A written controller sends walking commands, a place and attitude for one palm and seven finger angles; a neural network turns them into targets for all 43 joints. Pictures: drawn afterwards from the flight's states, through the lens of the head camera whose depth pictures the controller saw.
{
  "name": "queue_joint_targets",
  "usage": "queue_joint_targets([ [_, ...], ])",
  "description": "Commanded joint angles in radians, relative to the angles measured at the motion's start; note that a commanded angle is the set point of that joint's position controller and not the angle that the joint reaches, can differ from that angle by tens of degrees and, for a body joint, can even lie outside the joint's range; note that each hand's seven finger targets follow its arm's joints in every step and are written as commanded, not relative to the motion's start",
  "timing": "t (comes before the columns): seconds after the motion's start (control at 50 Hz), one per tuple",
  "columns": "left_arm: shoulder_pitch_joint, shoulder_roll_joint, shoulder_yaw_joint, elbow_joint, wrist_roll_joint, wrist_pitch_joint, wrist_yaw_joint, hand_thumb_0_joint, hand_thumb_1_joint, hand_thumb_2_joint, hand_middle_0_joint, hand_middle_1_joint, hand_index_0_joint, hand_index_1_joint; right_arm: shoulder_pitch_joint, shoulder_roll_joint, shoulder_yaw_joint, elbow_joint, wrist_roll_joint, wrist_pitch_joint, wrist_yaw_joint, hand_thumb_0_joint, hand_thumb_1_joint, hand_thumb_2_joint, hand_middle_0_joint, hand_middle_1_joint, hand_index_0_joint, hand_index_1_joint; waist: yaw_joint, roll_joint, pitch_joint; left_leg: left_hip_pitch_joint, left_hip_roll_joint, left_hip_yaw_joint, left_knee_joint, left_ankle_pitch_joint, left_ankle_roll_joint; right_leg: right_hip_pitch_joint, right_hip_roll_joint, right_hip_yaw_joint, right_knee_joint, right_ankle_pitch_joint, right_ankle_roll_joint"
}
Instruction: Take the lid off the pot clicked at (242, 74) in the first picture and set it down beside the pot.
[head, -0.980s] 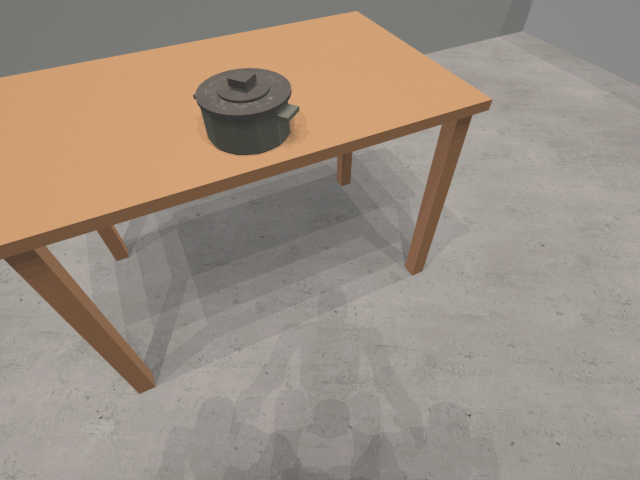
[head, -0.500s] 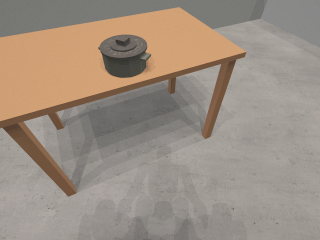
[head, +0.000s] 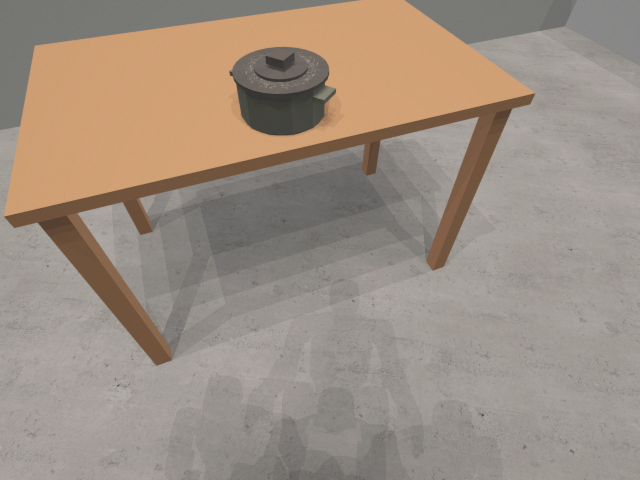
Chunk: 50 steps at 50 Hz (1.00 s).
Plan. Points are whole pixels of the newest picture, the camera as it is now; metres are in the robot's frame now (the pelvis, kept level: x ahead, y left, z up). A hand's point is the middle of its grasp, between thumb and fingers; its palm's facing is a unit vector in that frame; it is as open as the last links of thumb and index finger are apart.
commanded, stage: turn to face it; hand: left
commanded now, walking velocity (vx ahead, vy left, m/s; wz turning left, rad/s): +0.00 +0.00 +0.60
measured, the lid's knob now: (280, 58) +0.85 +0.13 +0.10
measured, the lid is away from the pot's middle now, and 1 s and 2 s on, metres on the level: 0.00 0.00 0.00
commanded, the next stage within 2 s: take the last steps up to it in 0.58 s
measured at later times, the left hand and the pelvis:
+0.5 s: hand out of the picture +0.06 +0.21 -0.15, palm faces +0.26 -0.92 -0.31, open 7.4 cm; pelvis +0.00 -0.02 +0.00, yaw +15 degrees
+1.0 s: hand out of the picture -0.06 +0.16 -0.17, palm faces +0.40 -0.90 -0.19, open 7.4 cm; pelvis +0.04 -0.02 +0.01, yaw +20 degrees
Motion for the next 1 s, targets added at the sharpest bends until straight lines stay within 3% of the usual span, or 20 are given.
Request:
queue_joint_targets([
  [0.0, 0.028, 0.214, 0.054, -0.096, 0.013, -0.004, 0.02, 0.0, 0.9, 0.9, -0.2, -0.3, -0.2, -0.3, -0.013, -0.102, -0.046, -0.114, 0.002, -0.006, 0.003, 0.0, -0.9, -0.9, 0.2, 0.3, 0.2, 0.3, 0.009, -0.18, -0.02, -0.065, 0.041, 0.086, 0.163, -0.131, 0.0, -0.03, -0.331, 0.179, -0.152, 0.233, -0.16],
  [0.04, -0.011, 0.212, 0.057, -0.119, 0.011, -0.001, 0.016, 0.0, 0.9, 0.9, -0.2, -0.3, -0.2, -0.3, 0.045, -0.097, -0.048, -0.117, 0.002, -0.014, 0.012, 0.0, -0.9, -0.9, 0.2, 0.3, 0.2, 0.3, -0.026, -0.126, -0.022, 0.043, 0.058, 0.085, 0.005, 0.028, 0.006, -0.088, -0.289, 0.077, -0.026, 0.276, -0.106],
  [0.06, -0.011, 0.178, 0.056, -0.136, 0.007, 0.006, 0.012, 0.0, 0.9, 0.9, -0.2, -0.3, -0.2, -0.3, 0.086, -0.144, -0.055, -0.119, -0.004, -0.021, 0.013, 0.0, -0.9, -0.9, 0.2, 0.3, 0.2, 0.3, -0.04, 0.035, -0.029, 0.101, 0.143, -0.08, -0.114, 0.205, 0.054, -0.171, -0.179, -0.02, 0.13, 0.145, -0.035],
  [0.08, -0.053, 0.134, 0.047, -0.169, 0.001, 0.01, 0.011, 0.0, 0.9, 0.9, -0.2, -0.3, -0.2, -0.3, 0.145, -0.226, -0.075, -0.121, -0.015, -0.028, 0.01, 0.0, -0.9, -0.9, 0.2, 0.3, 0.2, 0.3, -0.073, 0.3, -0.022, 0.127, 0.319, -0.437, -0.259, 0.385, 0.168, -0.299, -0.018, -0.068, 0.361, -0.245, 0.047],
  [0.1, -0.1, 0.149, 0.046, -0.193, 0.01, 0.015, 0.019, 0.0, 0.9, 0.9, -0.2, -0.3, -0.2, -0.3, 0.197, -0.241, -0.078, -0.104, -0.01, -0.029, -0.001, 0.0, -0.9, -0.9, 0.2, 0.3, 0.2, 0.3, -0.088, 0.258, -0.016, 0.124, 0.363, -0.531, -0.297, 0.37, 0.235, -0.351, -0.015, 0.058, 0.52, -0.341, 0.039],
  [0.14, -0.098, 0.137, 0.049, -0.184, 0.007, 0.007, 0.009, 0.0, 0.9, 0.9, -0.2, -0.3, -0.2, -0.3, 0.108, -0.219, -0.073, -0.136, -0.008, -0.029, -0.009, 0.0, -0.9, -0.9, 0.2, 0.3, 0.2, 0.3, -0.04, 0.091, -0.042, 0.119, 0.312, -0.45, -0.262, 0.291, 0.238, -0.38, -0.038, 0.121, 0.6, -0.199, 0.035],
  [0.2, -0.054, 0.13, 0.048, -0.17, 0.004, 0.004, -0.005, 0.0, 0.9, 0.9, -0.2, -0.3, -0.2, -0.3, 0.024, -0.202, -0.065, -0.176, -0.003, -0.033, -0.009, 0.0, -0.9, -0.9, 0.2, 0.3, 0.2, 0.3, -0.006, 0.091, -0.08, 0.086, 0.218, -0.297, -0.268, 0.275, 0.19, -0.302, -0.03, 0.101, 0.537, -0.095, 0.054],
  [0.32, -0.097, 0.125, 0.042, -0.212, -0.001, 0.007, -0.002, 0.0, 0.9, 0.9, -0.2, -0.3, -0.2, -0.3, 0.046, -0.231, -0.079, -0.196, -0.01, -0.017, -0.004, 0.0, -0.9, -0.9, 0.2, 0.3, 0.2, 0.3, -0.039, 0.115, -0.09, 0.113, 0.211, -0.352, -0.246, 0.305, 0.2, -0.239, 0.007, 0.089, 0.313, -0.14, 0.062],
  [0.42, 0.009, 0.14, 0.045, -0.2, -0.006, -0.006, 0.005, 0.0, 0.9, 0.9, -0.2, -0.3, -0.2, -0.3, -0.014, -0.225, -0.082, -0.224, -0.003, -0.009, 0.001, 0.0, -0.9, -0.9, 0.2, 0.3, 0.2, 0.3, 0.012, 0.115, -0.125, -0.004, 0.145, -0.324, -0.138, 0.319, 0.136, 0.027, 0.039, 0.081, -0.032, 0.015, 0.046],
  [0.44, 0.044, 0.176, 0.053, -0.195, 0.0, -0.015, 0.01, 0.0, 0.9, 0.9, -0.2, -0.3, -0.2, -0.3, -0.028, -0.194, -0.077, -0.231, 0.005, -0.009, 0.005, 0.0, -0.9, -0.9, 0.2, 0.3, 0.2, 0.3, 0.032, 0.025, -0.125, -0.102, 0.093, -0.275, -0.056, 0.205, 0.087, 0.141, -0.024, 0.136, -0.174, 0.089, 0.033],
  [0.46, 0.056, 0.262, 0.07, -0.199, 0.014, -0.023, 0.017, 0.0, 0.9, 0.9, -0.2, -0.3, -0.2, -0.3, -0.019, -0.13, -0.069, -0.249, 0.013, -0.011, 0.008, 0.0, -0.9, -0.9, 0.2, 0.3, 0.2, 0.3, 0.029, -0.226, -0.104, -0.285, -0.035, -0.102, 0.137, -0.033, 0.012, 0.227, -0.261, 0.401, -0.26, 0.111, -0.051],
  [0.48, 0.061, 0.296, 0.071, -0.214, 0.014, -0.022, 0.014, 0.0, 0.9, 0.9, -0.2, -0.3, -0.2, -0.3, -0.047, -0.14, -0.073, -0.271, 0.0, -0.009, 0.008, 0.0, -0.9, -0.9, 0.2, 0.3, 0.2, 0.3, 0.048, -0.234, -0.067, -0.318, -0.061, -0.023, 0.344, -0.282, -0.013, 0.12, -0.421, 0.504, -0.279, 0.231, -0.166],
  [0.56, -0.021, 0.198, 0.051, -0.224, 0.013, -0.036, 0.014, 0.0, 0.9, 0.9, -0.2, -0.3, -0.2, -0.3, -0.038, -0.142, -0.074, -0.225, -0.004, 0.007, 0.021, 0.0, -0.9, -0.9, 0.2, 0.3, 0.2, 0.3, -0.011, -0.194, -0.018, -0.284, 0.009, -0.002, 0.599, -0.167, -0.026, 0.048, -0.263, 0.265, -0.189, 0.469, -0.179],
  [0.66, 0.075, 0.23, 0.055, -0.184, 0.021, -0.033, 0.01, 0.0, 0.9, 0.9, -0.2, -0.3, -0.2, -0.3, -0.133, -0.101, -0.054, -0.227, 0.008, 0.005, 0.025, 0.0, -0.9, -0.9, 0.2, 0.3, 0.2, 0.3, 0.039, -0.198, -0.015, -0.17, -0.001, 0.079, 0.325, -0.179, -0.036, 0.081, -0.253, 0.205, -0.164, 0.577, -0.177],
  [0.76, 0.104, 0.196, 0.035, -0.109, 0.01, -0.034, -0.007, 0.0, 0.9, 0.9, -0.2, -0.3, -0.2, -0.3, -0.028, -0.071, -0.032, -0.153, -0.002, -0.04, 0.018, 0.0, -0.9, -0.9, 0.2, 0.3, 0.2, 0.3, 0.0, -0.221, -0.045, 0.149, -0.017, 0.151, -0.118, -0.004, 0.003, -0.019, -0.154, 0.164, -0.172, 0.092, -0.103],
  [0.78, 0.107, 0.161, 0.026, -0.099, 0.007, -0.033, -0.011, 0.0, 0.9, 0.9, -0.2, -0.3, -0.2, -0.3, 0.023, -0.107, -0.035, -0.122, -0.003, -0.054, 0.014, 0.0, -0.9, -0.9, 0.2, 0.3, 0.2, 0.3, -0.022, -0.112, -0.062, 0.284, 0.039, 0.081, -0.212, 0.0, 0.016, -0.103, -0.12, 0.139, -0.083, -0.015, -0.073],
  [0.82, 0.084, 0.105, 0.013, -0.141, 0.015, -0.037, -0.029, 0.0, 0.9, 0.9, -0.2, -0.3, -0.2, -0.3, 0.164, -0.282, -0.077, -0.099, -0.018, -0.052, 0.006, 0.0, -0.9, -0.9, 0.2, 0.3, 0.2, 0.3, -0.093, 0.233, -0.032, 0.4, 0.42, -0.423, -0.356, -0.148, 0.2, -0.447, 0.007, -0.01, 0.313, -0.282, -0.002],
  [0.84, 0.003, 0.137, 0.027, -0.166, 0.024, -0.034, -0.034, 0.0, 0.9, 0.9, -0.2, -0.3, -0.2, -0.3, 0.182, -0.271, -0.079, -0.093, -0.022, -0.052, 0.001, 0.0, -0.9, -0.9, 0.2, 0.3, 0.2, 0.3, -0.112, 0.165, 0.033, 0.308, 0.439, -0.441, -0.397, -0.197, 0.239, -0.496, -0.028, 0.058, 0.431, -0.252, -0.009],
  [0.9, 0.024, 0.151, 0.043, -0.119, 0.016, -0.036, -0.058, 0.0, 0.9, 0.9, -0.2, -0.3, -0.2, -0.3, 0.079, -0.171, -0.05, -0.106, -0.013, -0.079, -0.012, 0.0, -0.9, -0.9, 0.2, 0.3, 0.2, 0.3, -0.032, 0.146, 0.086, 0.18, 0.351, -0.237, -0.414, -0.021, 0.189, -0.47, -0.088, 0.119, 0.519, -0.039, 0.001],
  [0.98, 0.05, 0.102, 0.036, -0.096, 0.012, -0.026, -0.074, 0.0, 0.9, 0.9, -0.2, -0.3, -0.2, -0.3, 0.089, -0.169, -0.053, -0.089, -0.009, -0.102, -0.018, 0.0, -0.9, -0.9, 0.2, 0.3, 0.2, 0.3, -0.008, 0.127, 0.036, 0.191, 0.297, -0.048, -0.389, 0.171, 0.163, -0.411, -0.091, 0.067, 0.406, 0.046, 0.017],
])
